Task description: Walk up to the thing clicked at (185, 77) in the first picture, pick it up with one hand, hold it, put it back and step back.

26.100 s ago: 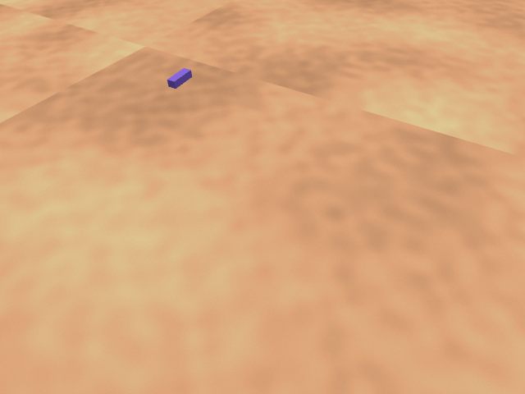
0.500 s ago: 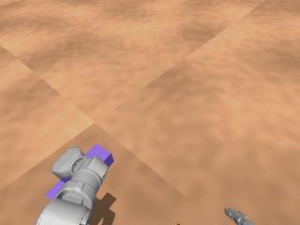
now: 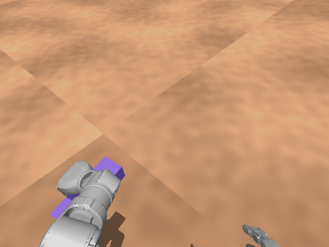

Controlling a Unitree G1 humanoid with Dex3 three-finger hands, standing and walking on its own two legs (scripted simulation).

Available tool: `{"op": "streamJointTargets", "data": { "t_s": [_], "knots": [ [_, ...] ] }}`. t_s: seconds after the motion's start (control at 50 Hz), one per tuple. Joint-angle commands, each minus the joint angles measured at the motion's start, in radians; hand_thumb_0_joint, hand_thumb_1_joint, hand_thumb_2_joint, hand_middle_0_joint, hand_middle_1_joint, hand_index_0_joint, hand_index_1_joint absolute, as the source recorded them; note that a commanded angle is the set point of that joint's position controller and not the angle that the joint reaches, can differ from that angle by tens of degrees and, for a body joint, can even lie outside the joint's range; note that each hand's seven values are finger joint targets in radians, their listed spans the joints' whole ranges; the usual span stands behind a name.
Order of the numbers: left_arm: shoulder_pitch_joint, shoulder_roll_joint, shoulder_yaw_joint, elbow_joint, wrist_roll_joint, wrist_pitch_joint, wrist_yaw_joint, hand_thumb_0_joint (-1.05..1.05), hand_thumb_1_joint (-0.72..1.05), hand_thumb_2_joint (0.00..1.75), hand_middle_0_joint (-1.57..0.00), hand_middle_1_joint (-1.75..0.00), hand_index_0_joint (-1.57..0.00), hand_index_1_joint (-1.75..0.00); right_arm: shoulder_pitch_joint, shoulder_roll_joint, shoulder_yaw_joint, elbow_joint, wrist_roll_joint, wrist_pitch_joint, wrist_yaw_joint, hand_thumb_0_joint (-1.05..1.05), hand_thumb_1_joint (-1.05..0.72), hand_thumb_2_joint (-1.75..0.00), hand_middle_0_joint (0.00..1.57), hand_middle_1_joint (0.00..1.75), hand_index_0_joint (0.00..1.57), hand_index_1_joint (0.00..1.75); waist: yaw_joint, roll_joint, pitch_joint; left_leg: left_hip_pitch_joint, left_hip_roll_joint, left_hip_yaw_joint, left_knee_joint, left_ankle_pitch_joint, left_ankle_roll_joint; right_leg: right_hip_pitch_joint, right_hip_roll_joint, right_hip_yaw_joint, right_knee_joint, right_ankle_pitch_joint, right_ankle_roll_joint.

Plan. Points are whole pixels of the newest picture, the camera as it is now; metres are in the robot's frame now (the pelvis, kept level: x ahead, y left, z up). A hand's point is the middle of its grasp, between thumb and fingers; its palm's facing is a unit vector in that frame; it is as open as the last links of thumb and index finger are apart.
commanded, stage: crouch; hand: left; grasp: from above
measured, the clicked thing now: (91, 192) +0.31 +0.23 -0.07
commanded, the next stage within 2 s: none
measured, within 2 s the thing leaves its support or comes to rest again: neither
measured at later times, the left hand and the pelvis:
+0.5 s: hand (96, 203) +0.30 +0.22 -0.11, palm faces -0.32 -0.37 -0.87, open 9.9 cm; pelvis +0.00 +0.00 -0.02, yaw +0 degrees
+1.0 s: hand (113, 211) +0.37 +0.24 -0.37, palm faces -0.14 -0.38 -0.91, open 10.0 cm; pelvis -0.08 +0.01 -0.24, yaw -3 degrees
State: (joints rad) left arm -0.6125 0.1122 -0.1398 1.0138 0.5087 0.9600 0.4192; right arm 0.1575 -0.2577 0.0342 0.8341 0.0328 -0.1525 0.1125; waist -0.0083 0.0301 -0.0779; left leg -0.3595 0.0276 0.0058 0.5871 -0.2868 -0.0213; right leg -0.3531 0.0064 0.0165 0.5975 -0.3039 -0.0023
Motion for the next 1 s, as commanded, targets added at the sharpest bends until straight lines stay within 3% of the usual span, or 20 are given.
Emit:
{"op": "streamJointTargets", "data": {
  "t_s": [0.0, 0.02, 0.06, 0.08, 0.12, 0.24, 0.34, 0.38, 0.46, 0.5, 0.52, 0.56, 0.64, 0.66, 0.72, 0.76, 0.84, 0.94, 0.98],
  "knots": [
    [-0.465, 0.143, -0.011, -0.126, 0.061, -0.006, 0.052, 0.00, 0.69, 0.80, -1.03, -0.76, -1.01, -0.79, -0.095, -0.133, -0.047, -0.115, 0.009, -0.053, -0.002, 0.00, -0.90, -0.90, 0.20, 0.30, 0.20, 0.30, -0.011, -0.048, -0.239, 0.081, -0.031, 0.034, -0.077, 0.194, 0.024, 0.082, 0.028, -0.022, -0.088, 0.214, -0.010],
    [-0.450, 0.164, 0.001, -0.115, 0.061, -0.008, 0.054, 0.00, 0.69, 0.83, -1.05, -0.75, -1.02, -0.78, -0.092, -0.137, -0.052, -0.118, 0.010, -0.053, -0.001, 0.00, -0.90, -0.90, 0.20, 0.30, 0.20, 0.30, 0.004, -0.046, -0.238, 0.074, -0.032, 0.037, -0.074, 0.192, 0.024, 0.093, 0.027, -0.022, -0.087, 0.210, -0.011],
    [-0.463, 0.138, -0.008, -0.124, 0.055, -0.013, 0.054, 0.00, 0.76, 0.84, -1.05, -0.83, -1.06, -0.83, -0.086, -0.134, -0.052, -0.114, 0.010, -0.054, 0.001, 0.00, -0.90, -0.90, 0.20, 0.30, 0.20, 0.30, -0.003, -0.051, -0.259, 0.077, -0.034, 0.038, -0.071, 0.198, 0.026, 0.094, 0.026, -0.020, -0.085, 0.219, -0.011],
    [-0.468, 0.140, -0.007, -0.133, 0.056, -0.015, 0.055, 0.00, 0.68, 0.83, -0.97, -0.89, -0.98, -0.85, -0.086, -0.136, -0.054, -0.115, 0.009, -0.056, 0.002, 0.00, -0.84, -0.88, 0.20, 0.30, 0.20, 0.30, 0.000, -0.044, -0.280, 0.085, -0.032, 0.035, -0.075, 0.205, 0.024, 0.104, 0.027, -0.022, -0.082, 0.223, -0.012],
    [-0.450, 0.151, 0.001, -0.122, 0.049, -0.016, 0.058, 0.00, 0.70, 0.79, -0.93, -0.89, -0.98, -0.84, -0.083, -0.138, -0.057, -0.118, 0.010, -0.055, 0.001, 0.00, -0.86, -0.89, 0.20, 0.30, 0.20, 0.30, 0.005, -0.040, -0.256, 0.078, -0.032, 0.035, -0.074, 0.206, 0.023, 0.097, 0.028, -0.026, -0.082, 0.220, -0.013],
    [-0.429, 0.139, 0.005, -0.064, 0.054, -0.061, 0.053, 0.00, 0.68, 0.81, -0.93, -0.90, -0.97, -0.85, -0.040, -0.138, -0.064, -0.095, 0.009, -0.051, -0.002, 0.00, -0.86, -0.89, 0.20, 0.30, 0.20, 0.30, -0.019, -0.081, -0.261, 0.051, -0.031, 0.041, -0.045, 0.221, 0.029, 0.077, 0.020, -0.012, -0.068, 0.255, -0.010],
    [-0.410, 0.172, 0.025, 0.017, 0.093, -0.140, 0.063, 0.00, 0.63, 0.85, -0.92, -0.90, -0.96, -0.86, 0.031, -0.142, -0.078, -0.065, 0.001, -0.052, -0.005, 0.00, -0.87, -0.89, 0.20, 0.30, 0.20, 0.30, -0.030, -0.084, -0.265, -0.012, -0.032, 0.043, 0.008, 0.240, 0.029, 0.032, 0.013, -0.007, -0.027, 0.293, -0.011],
    [-0.436, 0.160, 0.026, 0.042, 0.115, -0.178, 0.077, 0.00, 0.64, 0.85, -0.92, -0.91, -0.96, -0.87, 0.056, -0.138, -0.087, -0.044, -0.008, -0.054, -0.005, 0.00, -0.87, -0.89, 0.20, 0.30, 0.20, 0.30, -0.052, -0.071, -0.273, -0.049, -0.029, 0.043, 0.054, 0.240, 0.028, -0.030, 0.014, -0.003, 0.009, 0.299, -0.011],
    [-0.481, 0.211, 0.083, 0.113, 0.157, -0.241, 0.152, 0.00, 0.60, 0.80, -0.89, -0.90, -0.94, -0.85, 0.080, -0.145, -0.105, -0.035, -0.034, -0.061, 0.002, 0.00, -0.87, -0.89, 0.20, 0.30, 0.20, 0.30, -0.052, -0.017, -0.329, -0.193, -0.018, 0.046, 0.202, 0.217, 0.011, -0.173, 0.018, -0.006, 0.164, 0.255, -0.023],
    [-0.491, 0.188, 0.098, 0.179, 0.173, -0.264, 0.199, 0.00, 0.54, 0.81, -0.86, -0.88, -0.90, -0.84, 0.097, -0.143, -0.110, -0.026, -0.053, -0.065, 0.012, 0.00, -0.87, -0.89, 0.20, 0.30, 0.20, 0.30, -0.076, -0.029, -0.363, -0.298, -0.011, 0.040, 0.311, 0.199, 0.006, -0.284, 0.021, -0.008, 0.272, 0.253, -0.024],
    [-0.500, 0.223, 0.131, 0.227, 0.179, -0.275, 0.226, 0.00, 0.51, 0.80, -0.85, -0.85, -0.88, -0.82, 0.097, -0.146, -0.114, -0.026, -0.061, -0.066, 0.019, 0.00, -0.87, -0.89, 0.20, 0.30, 0.20, 0.30, -0.070, -0.029, -0.366, -0.366, -0.010, 0.041, 0.362, 0.178, 0.003, -0.338, 0.024, -0.006, 0.318, 0.234, -0.025],
    [-0.518, 0.216, 0.168, 0.295, 0.167, -0.295, 0.275, 0.00, 0.45, 0.74, -0.81, -0.81, -0.84, -0.78, 0.099, -0.142, -0.122, -0.018, -0.079, -0.070, 0.033, 0.00, -0.87, -0.89, 0.20, 0.30, 0.20, 0.30, -0.074, -0.019, -0.400, -0.462, -0.013, 0.037, 0.442, 0.139, -0.003, -0.426, 0.027, -0.008, 0.396, 0.206, -0.026],
    [-0.648, 0.209, 0.239, 0.332, 0.093, -0.326, 0.361, 0.00, 0.37, 0.80, -0.78, -0.79, -0.79, -0.78, 0.081, -0.150, -0.124, -0.007, -0.112, -0.083, 0.055, 0.00, -0.87, -0.89, 0.20, 0.30, 0.20, 0.30, -0.092, 0.066, -0.529, -0.574, -0.012, 0.015, 0.581, 0.100, -0.017, -0.603, 0.034, -0.029, 0.544, 0.159, -0.033],
    [-0.654, 0.244, 0.262, 0.363, 0.089, -0.330, 0.381, 0.00, 0.33, 0.81, -0.77, -0.78, -0.77, -0.77, 0.072, -0.157, -0.122, -0.006, -0.115, -0.080, 0.056, 0.00, -0.87, -0.89, 0.20, 0.30, 0.20, 0.30, -0.089, 0.072, -0.553, -0.611, -0.012, 0.013, 0.619, 0.080, -0.015, -0.639, 0.038, -0.037, 0.577, 0.138, -0.033],
    [-0.760, 0.293, 0.291, 0.355, 0.068, -0.370, 0.408, 0.00, 0.32, 0.84, -0.77, -0.80, -0.77, -0.79, 0.045, -0.167, -0.108, 0.008, -0.127, -0.076, 0.063, 0.00, -0.88, -0.89, 0.20, 0.30, 0.20, 0.30, -0.135, 0.102, -0.626, -0.728, -0.015, -0.001, 0.733, -0.010, -0.013, -0.809, 0.044, -0.053, 0.683, 0.051, -0.030],
    [-0.828, 0.363, 0.317, 0.337, 0.062, -0.403, 0.409, 0.00, 0.28, 0.85, -0.75, -0.81, -0.75, -0.80, 0.044, -0.178, -0.100, 0.024, -0.127, -0.074, 0.064, 0.00, -0.88, -0.89, 0.20, 0.30, 0.20, 0.30, -0.154, 0.122, -0.663, -0.791, -0.006, -0.013, 0.802, -0.066, -0.015, -0.888, 0.039, -0.063, 0.746, -0.008, -0.023],
    [-0.905, 0.476, 0.334, 0.334, 0.108, -0.435, 0.385, 0.00, 0.29, 0.85, -0.74, -0.85, -0.76, -0.84, 0.069, -0.189, -0.089, 0.045, -0.127, -0.055, 0.055, 0.00, -0.88, -0.89, 0.20, 0.30, 0.20, 0.30, -0.190, 0.115, -0.773, -0.905, -0.002, -0.006, 0.917, -0.113, -0.012, -0.912, 0.044, -0.063, 0.820, -0.072, -0.007],
    [-0.902, 0.572, 0.345, 0.312, 0.169, -0.443, 0.322, 0.00, 0.40, 0.81, -0.85, -0.81, -0.86, -0.80, 0.091, -0.195, -0.098, 0.052, -0.125, -0.046, 0.058, 0.00, -0.89, -0.90, 0.20, 0.30, 0.20, 0.30, -0.177, 0.234, -0.861, -0.950, 0.001, -0.010, 0.998, -0.173, -0.009, -0.989, 0.048, -0.080, 0.911, -0.142, -0.021],
    [-0.930, 0.584, 0.344, 0.266, 0.174, -0.444, 0.303, 0.00, 0.44, 0.78, -0.89, -0.74, -0.90, -0.74, 0.090, -0.194, -0.104, 0.048, -0.119, -0.045, 0.057, 0.00, -0.89, -0.90, 0.20, 0.30, 0.20, 0.30, -0.184, 0.290, -0.896, -0.924, 0.008, -0.031, 1.013, -0.206, -0.012, -1.070, 0.047, -0.100, 0.949, -0.183, -0.031]
  ]
}}
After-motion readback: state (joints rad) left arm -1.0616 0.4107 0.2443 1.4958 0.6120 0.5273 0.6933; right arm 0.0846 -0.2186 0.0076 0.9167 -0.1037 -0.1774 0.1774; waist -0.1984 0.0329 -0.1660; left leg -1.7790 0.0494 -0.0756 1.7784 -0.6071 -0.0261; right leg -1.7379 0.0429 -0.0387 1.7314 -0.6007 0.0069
